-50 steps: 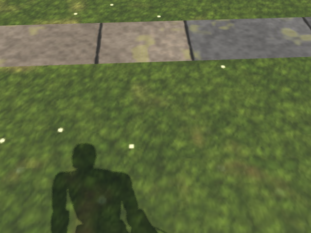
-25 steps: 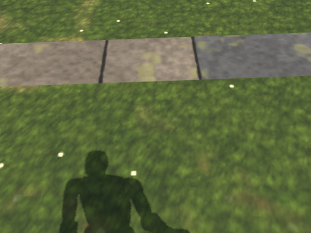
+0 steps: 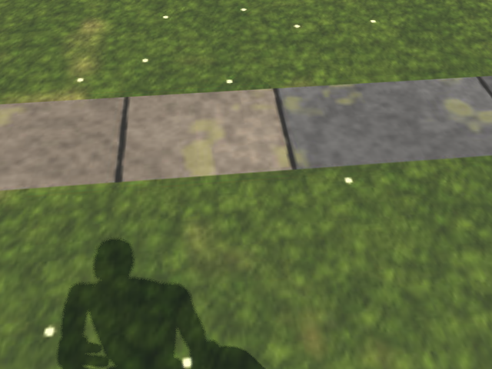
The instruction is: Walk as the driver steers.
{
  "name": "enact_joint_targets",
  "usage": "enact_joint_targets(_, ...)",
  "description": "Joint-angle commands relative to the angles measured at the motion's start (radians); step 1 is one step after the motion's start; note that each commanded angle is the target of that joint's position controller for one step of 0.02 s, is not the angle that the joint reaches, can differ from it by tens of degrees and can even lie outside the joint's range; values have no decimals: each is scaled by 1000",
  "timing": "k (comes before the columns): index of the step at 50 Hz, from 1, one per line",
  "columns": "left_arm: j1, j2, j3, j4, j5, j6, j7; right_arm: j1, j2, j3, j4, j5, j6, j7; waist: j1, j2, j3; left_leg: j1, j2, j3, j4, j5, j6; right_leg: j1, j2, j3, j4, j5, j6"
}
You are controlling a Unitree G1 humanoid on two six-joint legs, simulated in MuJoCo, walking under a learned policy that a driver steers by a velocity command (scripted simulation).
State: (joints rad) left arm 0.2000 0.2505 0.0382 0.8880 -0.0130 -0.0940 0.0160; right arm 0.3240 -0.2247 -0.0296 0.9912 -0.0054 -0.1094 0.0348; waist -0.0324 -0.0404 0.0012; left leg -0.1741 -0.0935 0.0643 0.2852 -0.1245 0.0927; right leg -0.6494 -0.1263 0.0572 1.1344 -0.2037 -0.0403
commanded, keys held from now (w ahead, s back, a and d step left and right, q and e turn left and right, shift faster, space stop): w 1.00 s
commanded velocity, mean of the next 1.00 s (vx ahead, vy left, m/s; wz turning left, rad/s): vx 0.50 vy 0.00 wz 0.00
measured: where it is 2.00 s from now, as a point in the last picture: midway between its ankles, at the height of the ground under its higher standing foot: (260, 248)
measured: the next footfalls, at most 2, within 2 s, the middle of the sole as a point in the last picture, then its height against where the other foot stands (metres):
right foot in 0.30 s outside the picture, level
left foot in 0.86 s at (222, 324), level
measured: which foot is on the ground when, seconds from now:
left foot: down 0.00-0.32, up 0.34-0.84, down 0.86-1.00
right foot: up 0.00-0.28, down 0.30-0.88, up 0.90-1.00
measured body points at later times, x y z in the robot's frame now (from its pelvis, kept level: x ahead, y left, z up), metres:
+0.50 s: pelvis +0.27 -0.08 +0.00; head +0.29 -0.10 +0.45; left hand +0.33 +0.18 -0.12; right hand +0.36 -0.35 -0.14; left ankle +0.27 +0.08 -0.66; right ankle +0.29 -0.16 -0.74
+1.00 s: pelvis +0.55 -0.01 -0.01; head +0.57 +0.00 +0.44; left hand +0.57 +0.25 -0.15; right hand +0.67 -0.27 -0.13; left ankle +0.61 +0.07 -0.74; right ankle +0.44 -0.16 -0.65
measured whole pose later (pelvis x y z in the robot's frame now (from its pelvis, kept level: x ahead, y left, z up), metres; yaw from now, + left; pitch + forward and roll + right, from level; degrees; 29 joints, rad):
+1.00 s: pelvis +0.55 -0.01 -0.01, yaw +1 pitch +2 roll +0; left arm 0.31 0.25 0.05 0.97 -0.02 -0.10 0.00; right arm 0.16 -0.24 -0.05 0.90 0.00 -0.10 0.04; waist 0.00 -0.02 0.03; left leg -0.36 -0.03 0.06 0.47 -0.15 0.07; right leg -0.39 -0.04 0.03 1.18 -0.37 -0.05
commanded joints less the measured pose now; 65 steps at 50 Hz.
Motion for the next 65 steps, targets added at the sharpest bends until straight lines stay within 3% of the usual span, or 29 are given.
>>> enact_joint_targets(1,33,42,12,-43,12,5,7,-38,-132,-21,-55,2,-16,-20,46,78,54,-93,283,-217,-203,65,172,-32,-42,3,-143,152,27)
enact_joint_targets(6,-156,28,5,-91,0,-6,-10,59,-165,-27,-32,20,-1,-35,-23,83,57,13,271,-162,-181,73,123,5,12,-43,-463,306,38)
enact_joint_targets(11,-254,48,3,-139,-10,-19,-41,115,-174,-34,-3,26,21,-38,-43,99,81,170,339,-186,-96,67,107,8,37,-45,-595,186,5)
enact_joint_targets(13,-191,76,15,-132,-9,-28,-48,91,-189,-40,-6,27,32,-40,4,117,49,193,349,-187,-17,190,87,118,66,-68,-635,117,-25)
enact_joint_targets(14,-86,106,33,-103,-7,-30,-46,68,-185,-37,-12,24,37,-40,64,115,-9,180,313,-154,106,357,66,263,100,-96,-658,104,-47)
enact_joint_targets(15,105,166,62,-48,-5,-33,-39,58,-151,-24,-25,12,39,-39,140,84,-133,82,250,-101,340,406,35,525,71,-59,-642,126,-88)
enact_joint_targets(16,271,282,89,-20,16,-29,-34,130,-61,6,-54,1,24,-34,151,-116,-304,-276,123,-20,746,100,-34,931,-187,309,-656,90,-219)
enact_joint_targets(17,308,250,80,-5,12,-23,-40,168,-26,20,-41,18,-3,-28,140,-262,-391,-516,28,-117,968,-419,-52,1069,-294,674,-818,-34,-307)
enact_joint_targets(18,238,173,56,-17,6,-26,-41,93,-142,-9,-55,41,-21,-24,136,-163,-268,-612,97,-188,1062,-385,-29,968,-260,588,-836,-69,-255)
enact_joint_targets(19,144,130,42,-41,6,-24,-40,11,-165,-15,-80,50,-27,-25,110,-99,-167,-616,152,-161,1047,-291,-15,827,-223,430,-847,-3,-216)
enact_joint_targets(20,66,102,31,-53,9,-23,-45,-28,-152,-18,-86,39,-23,-30,78,-23,-98,-572,192,-139,985,-209,-21,684,-177,318,-885,84,-197)
enact_joint_targets(22,22,63,19,-49,18,-26,-53,-14,-119,-25,-82,23,5,-36,25,-38,-45,-467,235,-137,885,-126,-30,535,-111,194,-950,153,-172)
enact_joint_targets(25,75,95,29,-12,18,-32,-47,-19,-89,-26,-87,18,29,-40,6,-23,-12,-480,239,-121,810,-56,-52,494,-92,110,-992,283,-191)
enact_joint_targets(28,126,111,33,12,17,-23,-30,-137,-87,-30,-128,10,30,-41,30,-10,18,-568,240,-117,650,73,-72,532,-90,69,-1009,329,-186)
enact_joint_targets(32,179,124,33,35,8,-15,-16,-279,-67,-23,-167,14,22,-30,71,-18,48,-530,209,-85,418,229,-72,550,-64,11,-1029,271,-157)
enact_joint_targets(38,256,136,42,88,-3,7,-6,-422,-73,-17,-225,26,8,0,102,-21,99,-554,182,-76,265,160,-41,719,-130,15,-970,273,-147)
enact_joint_targets(41,222,158,51,87,-4,19,-1,-359,-109,-31,-219,27,-2,11,48,-47,49,-402,138,-40,229,57,-3,753,-140,6,-867,491,-122)
enact_joint_targets(42,199,161,51,82,-3,25,-1,-261,-135,-47,-192,25,-3,8,-8,-55,-11,-253,101,-8,215,50,16,735,-113,-19,-756,658,-105)
enact_joint_targets(43,186,138,42,74,3,29,-1,-83,-185,-74,-135,24,-2,1,-84,-36,-117,-5,95,-11,223,74,47,648,-57,-59,-551,694,-76)
enact_joint_targets(44,203,105,25,47,23,26,-1,104,-269,-95,-99,11,2,-11,-129,109,-273,315,306,-266,233,81,115,412,19,-106,-205,355,-38)
enact_joint_targets(45,332,-37,-12,55,11,1,-16,134,-302,-97,-83,6,5,-2,-49,367,-391,594,495,-746,82,-120,267,39,200,-31,97,-346,11)
enact_joint_targets(46,257,79,13,62,-14,-22,-20,99,-207,-72,-92,16,2,-1,-80,244,-326,540,462,-758,23,-206,221,-68,144,84,207,-364,-11)
enact_joint_targets(47,160,128,27,28,-33,-35,-21,8,-168,-60,-109,19,0,-4,-62,192,-187,399,435,-601,7,-152,174,-118,94,55,206,-269,-27)
enact_joint_targets(48,110,125,28,18,-28,-36,-13,-79,-148,-51,-128,15,-1,-3,-25,95,-117,242,401,-485,-20,-42,151,-70,38,27,159,-167,-25)
enact_joint_targets(50,112,97,39,18,-7,-15,-4,-134,-100,-37,-127,-4,-6,3,35,103,-58,55,337,-347,-81,64,132,38,-17,25,67,-75,-20)
enact_joint_targets(52,139,58,37,24,-6,7,-2,-109,-102,-38,-105,-1,-9,2,54,114,-38,-3,314,-282,-126,104,143,70,-27,12,13,-51,-10)
enact_joint_targets(55,42,66,43,-12,5,19,3,-58,-145,-48,-81,0,-9,-17,43,89,11,2,315,-233,-164,165,152,-30,-38,4,-112,63,19)
enact_joint_targets(61,-158,38,33,-69,4,8,-14,33,-156,-45,-47,12,7,-38,-15,95,50,67,277,-139,-178,167,105,-45,3,-38,-441,313,30)
enact_joint_targets(65,-270,37,23,-108,-6,1,-34,102,-164,-48,-10,18,21,-40,-52,94,86,181,314,-136,-143,161,107,-65,29,-54,-556,283,21)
